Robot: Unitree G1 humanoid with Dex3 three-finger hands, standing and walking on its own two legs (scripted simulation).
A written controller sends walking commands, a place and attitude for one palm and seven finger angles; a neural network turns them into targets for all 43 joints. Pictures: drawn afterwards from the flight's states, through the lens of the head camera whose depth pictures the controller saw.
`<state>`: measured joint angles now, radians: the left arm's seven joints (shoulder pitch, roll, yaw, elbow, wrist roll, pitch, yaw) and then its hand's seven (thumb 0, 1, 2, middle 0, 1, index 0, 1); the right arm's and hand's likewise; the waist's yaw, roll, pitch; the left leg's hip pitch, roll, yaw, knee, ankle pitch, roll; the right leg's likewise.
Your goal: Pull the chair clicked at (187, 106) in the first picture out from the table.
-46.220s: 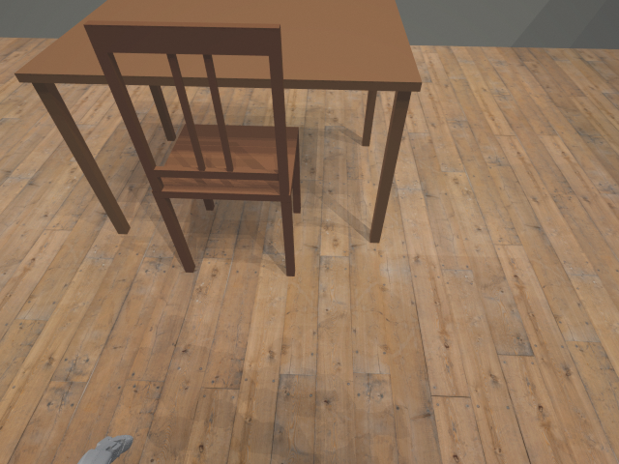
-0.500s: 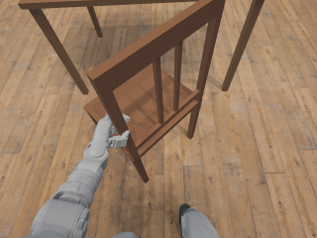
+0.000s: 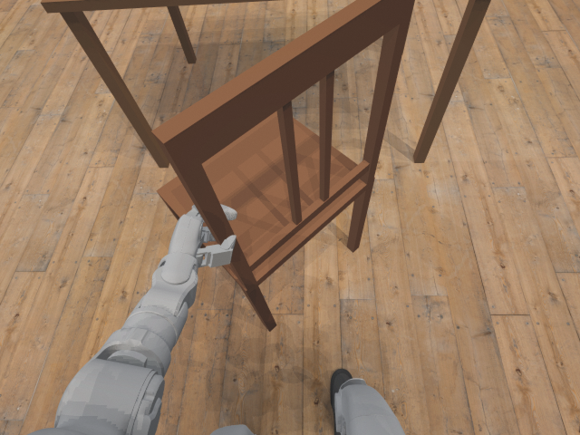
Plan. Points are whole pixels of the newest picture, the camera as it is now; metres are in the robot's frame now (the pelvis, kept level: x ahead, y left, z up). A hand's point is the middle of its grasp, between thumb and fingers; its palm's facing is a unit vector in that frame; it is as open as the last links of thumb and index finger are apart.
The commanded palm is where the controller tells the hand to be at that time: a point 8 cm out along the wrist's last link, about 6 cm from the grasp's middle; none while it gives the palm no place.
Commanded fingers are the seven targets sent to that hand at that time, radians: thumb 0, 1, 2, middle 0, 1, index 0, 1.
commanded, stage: step backward, pulling the chair out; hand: left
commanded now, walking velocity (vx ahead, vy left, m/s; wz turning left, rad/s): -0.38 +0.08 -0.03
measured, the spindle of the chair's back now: (291, 174) +0.53 +0.00 -0.05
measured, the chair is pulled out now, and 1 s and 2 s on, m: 0.41 0.42 0.45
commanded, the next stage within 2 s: stop walking, hand still on the chair in 1.12 s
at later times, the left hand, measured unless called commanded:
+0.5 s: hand (221, 253) +0.37 +0.11 -0.05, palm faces -0.14 -0.95 -0.28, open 6.6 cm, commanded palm +0.38 +0.17 -0.03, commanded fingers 0.00 0.90 0.90 -0.50 -1.45 -0.50 -1.45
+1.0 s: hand (221, 253) +0.37 +0.11 -0.05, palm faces -0.12 -0.95 -0.29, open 6.6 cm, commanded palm +0.37 +0.17 -0.04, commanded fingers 0.00 0.90 0.90 -0.50 -1.45 -0.50 -1.45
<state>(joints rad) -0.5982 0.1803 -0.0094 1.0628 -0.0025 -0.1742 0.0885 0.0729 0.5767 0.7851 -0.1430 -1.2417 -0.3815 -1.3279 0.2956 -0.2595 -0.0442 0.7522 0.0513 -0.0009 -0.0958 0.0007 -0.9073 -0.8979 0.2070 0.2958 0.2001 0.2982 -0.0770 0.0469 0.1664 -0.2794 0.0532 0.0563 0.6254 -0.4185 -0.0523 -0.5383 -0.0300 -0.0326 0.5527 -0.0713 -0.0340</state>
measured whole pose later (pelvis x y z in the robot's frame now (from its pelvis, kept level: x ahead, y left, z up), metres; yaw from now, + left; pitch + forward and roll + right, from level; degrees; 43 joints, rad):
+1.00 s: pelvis -0.02 +0.01 +0.00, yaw +0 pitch +4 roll +3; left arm -0.64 0.18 -0.01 1.09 0.02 -0.20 0.08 0.08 0.54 0.80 -0.16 -1.27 -0.42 -1.33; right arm 0.23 -0.29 -0.05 0.76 0.06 -0.04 -0.11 0.00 -0.91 -0.90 0.21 0.30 0.20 0.30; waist -0.07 0.01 0.16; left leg -0.31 0.03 0.09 0.60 -0.39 -0.04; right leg -0.56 -0.05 -0.02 0.49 -0.01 -0.02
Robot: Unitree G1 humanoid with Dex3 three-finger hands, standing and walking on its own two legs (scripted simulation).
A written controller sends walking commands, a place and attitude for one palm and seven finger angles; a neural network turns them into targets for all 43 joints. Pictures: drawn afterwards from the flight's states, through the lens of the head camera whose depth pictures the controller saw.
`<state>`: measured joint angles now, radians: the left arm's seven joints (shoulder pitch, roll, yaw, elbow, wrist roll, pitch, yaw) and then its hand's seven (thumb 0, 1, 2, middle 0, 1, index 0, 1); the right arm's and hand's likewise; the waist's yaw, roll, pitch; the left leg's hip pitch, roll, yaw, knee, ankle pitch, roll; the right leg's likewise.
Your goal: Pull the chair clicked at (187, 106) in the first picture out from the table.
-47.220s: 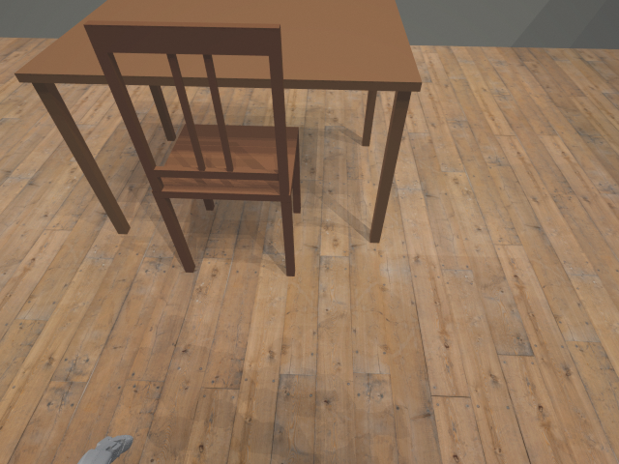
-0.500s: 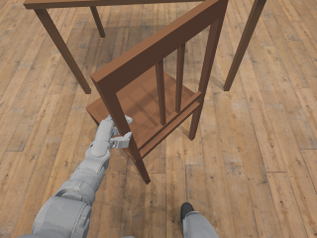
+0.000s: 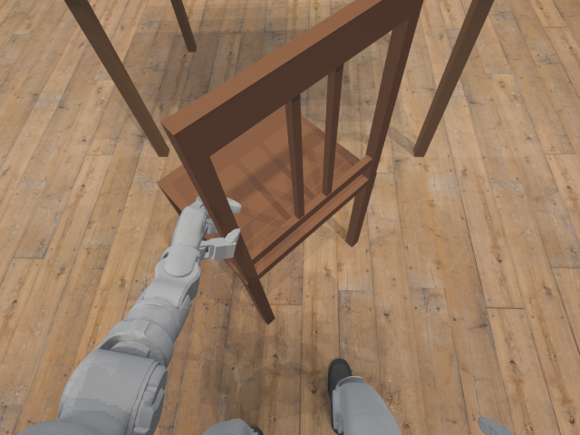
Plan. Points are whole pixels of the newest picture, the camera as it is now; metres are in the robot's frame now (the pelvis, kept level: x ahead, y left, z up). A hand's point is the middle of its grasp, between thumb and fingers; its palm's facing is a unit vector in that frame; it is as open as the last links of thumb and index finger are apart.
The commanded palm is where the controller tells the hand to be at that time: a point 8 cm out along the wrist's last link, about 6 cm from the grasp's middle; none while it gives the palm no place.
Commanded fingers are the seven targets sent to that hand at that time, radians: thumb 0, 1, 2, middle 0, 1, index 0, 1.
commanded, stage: step backward, pulling the chair out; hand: left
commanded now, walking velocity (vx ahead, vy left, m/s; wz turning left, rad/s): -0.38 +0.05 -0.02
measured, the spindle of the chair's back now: (296, 168) +0.53 -0.01 -0.06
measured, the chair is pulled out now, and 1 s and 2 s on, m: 0.42 0.45 0.45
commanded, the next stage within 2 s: stop walking, hand still on the chair in 0.12 s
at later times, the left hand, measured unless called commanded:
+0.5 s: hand (224, 253) +0.37 +0.11 -0.05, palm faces -0.13 -0.96 -0.26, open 6.6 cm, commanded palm +0.36 +0.16 -0.03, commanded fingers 0.00 0.90 0.90 -0.50 -1.45 -0.50 -1.45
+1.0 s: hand (221, 254) +0.37 +0.11 -0.05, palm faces -0.16 -0.96 -0.23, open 6.5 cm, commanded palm +0.36 +0.17 -0.03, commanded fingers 0.00 0.90 0.90 -0.50 -1.45 -0.50 -1.45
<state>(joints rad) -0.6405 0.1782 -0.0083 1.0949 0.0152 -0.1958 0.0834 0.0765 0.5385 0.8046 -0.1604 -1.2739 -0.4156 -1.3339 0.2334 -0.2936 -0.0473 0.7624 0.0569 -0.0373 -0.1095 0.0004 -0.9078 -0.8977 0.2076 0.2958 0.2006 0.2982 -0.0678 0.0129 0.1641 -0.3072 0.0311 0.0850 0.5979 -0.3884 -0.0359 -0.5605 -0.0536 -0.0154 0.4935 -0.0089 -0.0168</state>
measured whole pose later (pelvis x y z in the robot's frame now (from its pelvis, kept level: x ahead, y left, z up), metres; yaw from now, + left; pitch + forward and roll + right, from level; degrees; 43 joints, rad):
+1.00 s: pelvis +0.04 +0.02 +0.01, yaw -1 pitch +0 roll +0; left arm -0.34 0.12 -0.11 0.82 0.01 -0.07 0.09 0.10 0.57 0.75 -0.12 -1.29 -0.43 -1.33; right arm 0.19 -0.23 -0.01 0.65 0.04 0.08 -0.12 0.00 -0.91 -0.90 0.21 0.30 0.20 0.30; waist -0.05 0.03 0.11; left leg -0.09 0.06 0.08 0.47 -0.37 -0.03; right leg -0.31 -0.01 0.00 0.49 -0.18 0.01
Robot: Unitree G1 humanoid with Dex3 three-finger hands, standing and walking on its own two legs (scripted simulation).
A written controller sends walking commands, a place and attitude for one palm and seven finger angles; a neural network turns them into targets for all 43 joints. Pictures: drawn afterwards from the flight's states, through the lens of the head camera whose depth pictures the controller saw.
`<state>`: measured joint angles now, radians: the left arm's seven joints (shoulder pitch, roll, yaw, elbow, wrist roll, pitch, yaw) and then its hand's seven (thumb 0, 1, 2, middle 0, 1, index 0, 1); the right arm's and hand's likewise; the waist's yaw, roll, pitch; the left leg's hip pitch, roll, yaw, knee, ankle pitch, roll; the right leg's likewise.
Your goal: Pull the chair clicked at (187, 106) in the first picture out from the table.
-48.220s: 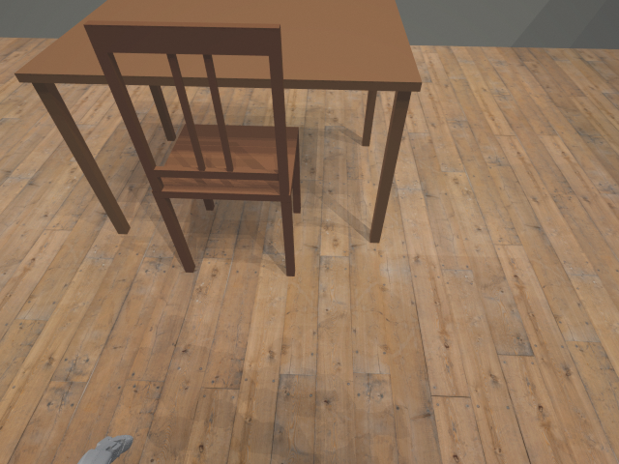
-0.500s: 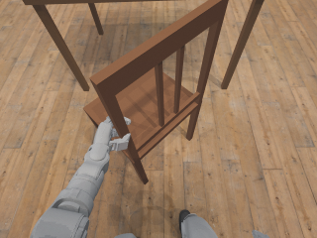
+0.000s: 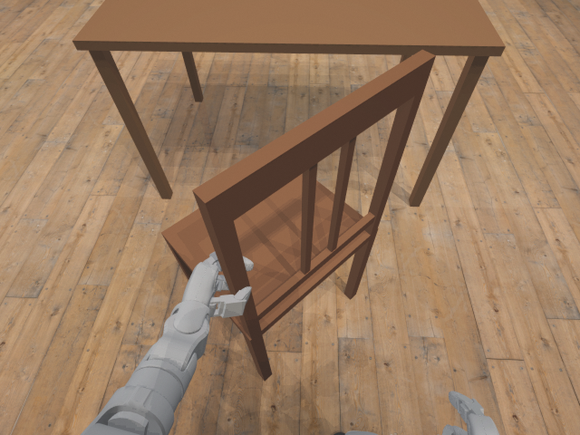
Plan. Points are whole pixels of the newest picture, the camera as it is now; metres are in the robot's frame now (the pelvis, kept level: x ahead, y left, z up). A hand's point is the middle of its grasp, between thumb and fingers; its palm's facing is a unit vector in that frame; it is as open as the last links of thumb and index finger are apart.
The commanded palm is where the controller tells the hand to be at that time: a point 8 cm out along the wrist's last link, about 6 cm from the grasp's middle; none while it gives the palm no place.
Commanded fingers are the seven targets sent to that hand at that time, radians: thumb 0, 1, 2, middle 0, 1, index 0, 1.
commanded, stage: stop walking, hand still on the chair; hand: left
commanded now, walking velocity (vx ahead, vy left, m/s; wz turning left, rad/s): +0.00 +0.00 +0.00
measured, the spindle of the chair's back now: (307, 226) +0.46 -0.02 -0.07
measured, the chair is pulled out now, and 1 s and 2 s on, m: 0.45 0.45 0.45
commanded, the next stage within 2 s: open the thumb and straighten the fingers in 0.20 s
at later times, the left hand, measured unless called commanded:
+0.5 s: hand (233, 295) +0.33 +0.10 -0.06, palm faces -0.15 -0.97 -0.20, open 7.5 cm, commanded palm +0.31 +0.15 -0.04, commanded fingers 0.00 -0.43 0.26 -0.47 -1.38 -0.47 -1.38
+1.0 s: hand (233, 289) +0.34 +0.10 -0.07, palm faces -0.15 -0.96 -0.23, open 16.7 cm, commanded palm +0.32 +0.16 -0.04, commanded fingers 0.00 -0.55 0.20 0.00 0.00 0.00 0.00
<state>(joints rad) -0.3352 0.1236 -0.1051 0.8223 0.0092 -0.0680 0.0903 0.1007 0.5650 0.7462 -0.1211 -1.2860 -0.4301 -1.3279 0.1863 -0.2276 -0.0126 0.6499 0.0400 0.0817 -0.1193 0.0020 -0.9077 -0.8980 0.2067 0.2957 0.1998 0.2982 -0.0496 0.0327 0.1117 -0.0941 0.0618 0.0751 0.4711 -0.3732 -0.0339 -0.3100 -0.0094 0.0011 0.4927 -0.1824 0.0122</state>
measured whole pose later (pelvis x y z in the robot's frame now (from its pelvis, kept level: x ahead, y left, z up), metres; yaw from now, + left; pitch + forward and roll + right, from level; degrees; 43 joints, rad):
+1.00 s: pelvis -0.01 +0.00 -0.02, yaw +3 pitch +13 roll +1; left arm -0.37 0.15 -0.03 0.74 0.04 -0.02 0.02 -0.01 -0.52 0.21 -0.10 -0.29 -0.10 -0.30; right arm 0.30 -0.25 -0.02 0.65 0.03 -0.04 0.04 0.00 -0.91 -0.90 0.21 0.30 0.20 0.30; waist -0.09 0.04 -0.05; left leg -0.49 0.03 0.03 0.72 -0.45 -0.02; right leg -0.68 -0.06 -0.02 0.72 -0.26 0.02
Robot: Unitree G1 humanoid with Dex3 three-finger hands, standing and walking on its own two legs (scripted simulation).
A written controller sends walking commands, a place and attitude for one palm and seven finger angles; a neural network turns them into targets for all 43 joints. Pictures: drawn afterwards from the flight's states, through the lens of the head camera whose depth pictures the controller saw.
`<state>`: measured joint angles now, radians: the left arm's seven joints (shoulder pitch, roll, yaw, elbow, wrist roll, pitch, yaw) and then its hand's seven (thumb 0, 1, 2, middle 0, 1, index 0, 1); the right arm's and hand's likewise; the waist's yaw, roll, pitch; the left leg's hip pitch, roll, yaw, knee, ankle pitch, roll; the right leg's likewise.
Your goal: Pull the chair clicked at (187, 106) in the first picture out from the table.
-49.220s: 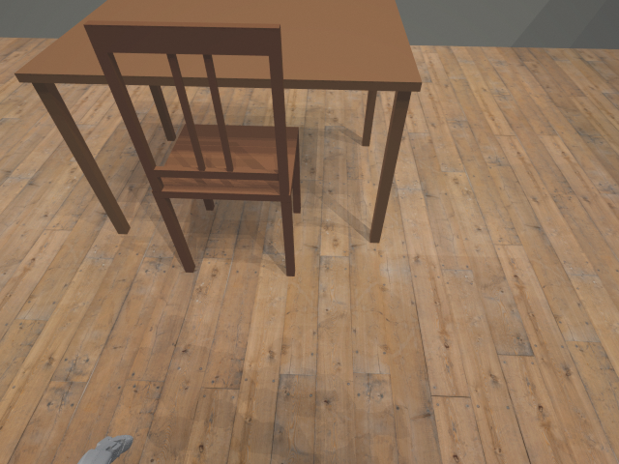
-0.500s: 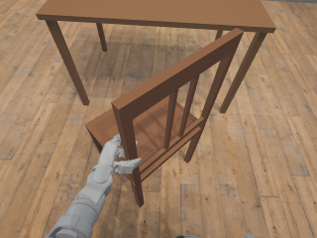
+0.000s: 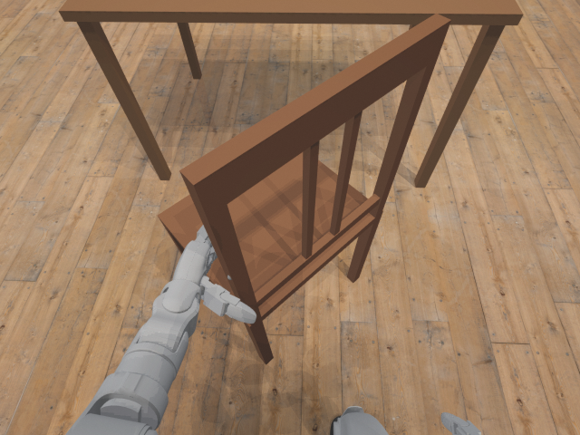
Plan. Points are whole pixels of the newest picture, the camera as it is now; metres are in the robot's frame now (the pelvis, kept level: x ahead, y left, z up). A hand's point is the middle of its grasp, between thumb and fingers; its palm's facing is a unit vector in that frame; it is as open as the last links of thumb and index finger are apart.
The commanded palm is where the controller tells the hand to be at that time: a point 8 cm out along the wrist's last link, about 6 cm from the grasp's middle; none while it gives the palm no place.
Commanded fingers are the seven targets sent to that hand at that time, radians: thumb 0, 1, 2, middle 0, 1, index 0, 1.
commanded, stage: open the thumb and straighten the fingers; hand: left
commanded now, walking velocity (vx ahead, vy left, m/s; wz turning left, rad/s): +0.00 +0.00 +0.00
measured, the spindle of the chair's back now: (308, 209) +0.47 -0.04 -0.04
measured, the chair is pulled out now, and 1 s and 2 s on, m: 0.45 0.45 0.45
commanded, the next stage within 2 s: draw the fingers out of the gap in 0.04 s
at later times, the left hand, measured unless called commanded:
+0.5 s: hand (217, 327) +0.28 +0.10 -0.05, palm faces -0.20 -0.96 -0.20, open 17.4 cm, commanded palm +0.27 +0.15 -0.02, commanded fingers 0.00 -0.55 0.20 0.00 0.00 0.00 0.00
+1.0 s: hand (215, 387) +0.20 +0.10 -0.05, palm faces -0.21 -0.96 -0.19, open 17.5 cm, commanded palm +0.19 +0.15 -0.02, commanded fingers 0.00 -0.55 0.20 0.00 0.00 0.00 0.00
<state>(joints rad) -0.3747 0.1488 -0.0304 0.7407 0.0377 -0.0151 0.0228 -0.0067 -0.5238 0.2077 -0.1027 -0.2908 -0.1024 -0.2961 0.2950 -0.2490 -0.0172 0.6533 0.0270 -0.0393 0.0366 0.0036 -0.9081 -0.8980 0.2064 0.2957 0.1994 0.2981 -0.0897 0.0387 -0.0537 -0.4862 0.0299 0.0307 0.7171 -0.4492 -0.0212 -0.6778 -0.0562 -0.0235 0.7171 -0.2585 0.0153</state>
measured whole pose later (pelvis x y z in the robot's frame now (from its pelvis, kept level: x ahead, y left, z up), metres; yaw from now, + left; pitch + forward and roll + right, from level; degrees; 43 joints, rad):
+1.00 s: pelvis -0.01 +0.00 -0.01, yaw +3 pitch +10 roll +0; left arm 0.28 0.18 -0.20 0.07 0.04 0.08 -0.02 -0.01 -0.53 0.20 -0.01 0.00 0.00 -0.01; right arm 0.24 -0.27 0.01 0.49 0.04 -0.12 -0.01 0.01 -0.91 -0.90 0.21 0.30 0.20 0.30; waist -0.05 0.06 -0.08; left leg -0.51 0.02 -0.02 0.86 -0.51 -0.03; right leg -0.68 -0.08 -0.07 0.84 -0.33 0.01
